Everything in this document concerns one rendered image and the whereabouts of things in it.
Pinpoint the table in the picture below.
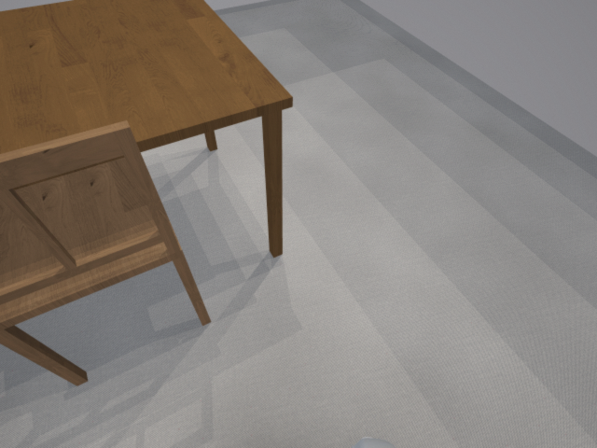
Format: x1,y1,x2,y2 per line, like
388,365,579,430
0,0,293,258

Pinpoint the chair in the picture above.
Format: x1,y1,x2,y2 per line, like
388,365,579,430
0,120,211,386

